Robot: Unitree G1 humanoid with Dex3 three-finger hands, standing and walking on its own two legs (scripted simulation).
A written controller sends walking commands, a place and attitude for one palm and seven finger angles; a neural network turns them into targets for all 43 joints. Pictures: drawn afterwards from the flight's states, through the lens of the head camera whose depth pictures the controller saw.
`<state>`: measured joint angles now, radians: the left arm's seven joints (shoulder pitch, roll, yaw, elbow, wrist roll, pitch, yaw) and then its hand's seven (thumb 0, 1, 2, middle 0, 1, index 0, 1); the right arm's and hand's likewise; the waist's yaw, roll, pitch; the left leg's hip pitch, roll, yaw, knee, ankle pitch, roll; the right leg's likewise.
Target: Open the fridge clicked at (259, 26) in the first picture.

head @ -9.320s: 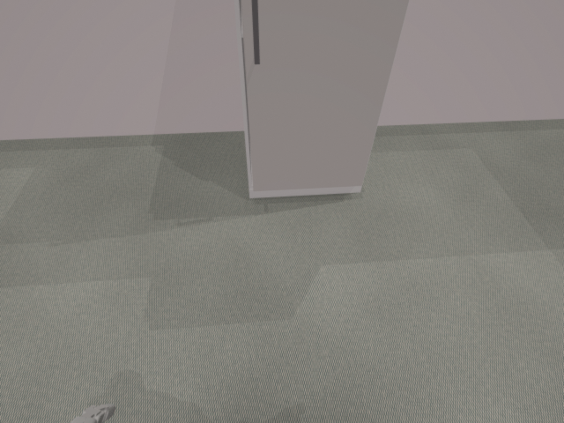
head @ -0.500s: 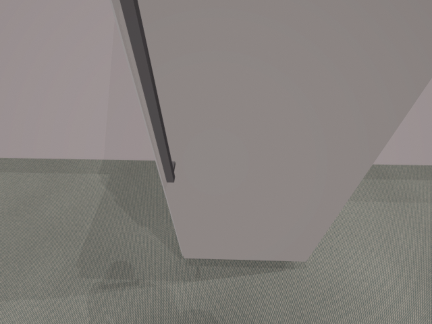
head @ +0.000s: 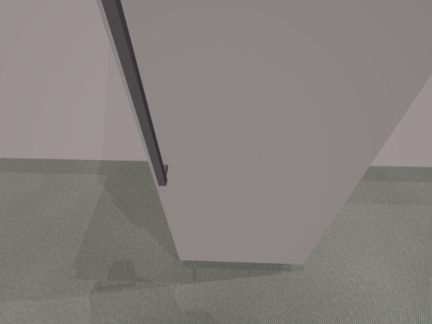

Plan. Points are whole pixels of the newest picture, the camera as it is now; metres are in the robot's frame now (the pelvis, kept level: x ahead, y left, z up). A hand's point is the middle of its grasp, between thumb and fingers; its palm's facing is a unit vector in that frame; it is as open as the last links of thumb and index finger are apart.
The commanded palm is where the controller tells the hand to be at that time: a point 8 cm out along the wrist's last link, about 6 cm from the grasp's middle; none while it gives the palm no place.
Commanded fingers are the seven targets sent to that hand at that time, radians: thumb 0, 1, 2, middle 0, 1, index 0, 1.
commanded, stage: look again from close up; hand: left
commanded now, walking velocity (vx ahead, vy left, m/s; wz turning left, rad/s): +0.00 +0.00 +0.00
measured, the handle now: (142, 95) +0.45 +0.16 +0.20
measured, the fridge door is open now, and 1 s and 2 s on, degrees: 0 0 0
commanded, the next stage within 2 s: raise the hand to about handle height in 0.62 s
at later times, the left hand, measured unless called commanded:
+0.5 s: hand out of the picture -0.01 +0.16 -0.17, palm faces +0.04 -0.98 -0.20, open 7.3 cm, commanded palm none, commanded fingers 0.00 0.90 0.90 -0.20 -0.30 -0.20 -0.30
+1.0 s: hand (127, 267) +0.21 +0.17 +0.03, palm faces +0.11 -0.99 -0.01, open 7.8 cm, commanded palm +0.11 +0.23 -0.04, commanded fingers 0.00 0.55 0.75 -0.23 -0.53 -0.23 -0.53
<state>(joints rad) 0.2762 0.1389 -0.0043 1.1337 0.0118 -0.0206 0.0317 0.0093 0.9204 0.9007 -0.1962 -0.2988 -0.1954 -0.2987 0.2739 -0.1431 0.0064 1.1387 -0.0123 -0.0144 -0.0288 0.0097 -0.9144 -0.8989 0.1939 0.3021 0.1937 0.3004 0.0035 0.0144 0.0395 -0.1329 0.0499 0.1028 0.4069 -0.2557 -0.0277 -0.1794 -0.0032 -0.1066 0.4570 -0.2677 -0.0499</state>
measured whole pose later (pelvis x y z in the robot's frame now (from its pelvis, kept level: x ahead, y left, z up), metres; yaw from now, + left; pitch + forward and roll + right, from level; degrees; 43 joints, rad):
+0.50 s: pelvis +0.00 -0.01 +0.00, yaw +0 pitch -1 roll +1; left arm 0.29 0.14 0.00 1.13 0.01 -0.02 0.03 0.01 0.92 0.90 -0.20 -0.30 -0.20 -0.30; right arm 0.29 -0.13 0.00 1.15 -0.01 -0.01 -0.03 0.01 -0.91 -0.90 0.19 0.30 0.19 0.30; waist 0.00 0.01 0.04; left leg -0.13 0.07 0.09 0.41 -0.25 -0.05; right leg -0.17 0.02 -0.12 0.44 -0.26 -0.07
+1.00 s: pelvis -0.03 +0.01 -0.02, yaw +0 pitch +4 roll +1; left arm 0.32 0.14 0.06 0.14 -0.21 -0.39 -0.05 0.02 0.80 0.84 -0.20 -0.39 -0.20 -0.39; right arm 0.20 -0.27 -0.05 0.72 0.02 -0.29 -0.05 0.02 -0.92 -0.90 0.20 0.30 0.19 0.30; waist -0.03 0.02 -0.08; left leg -0.41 0.03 0.08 0.69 -0.35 -0.01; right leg -0.46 -0.04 -0.10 0.73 -0.35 -0.04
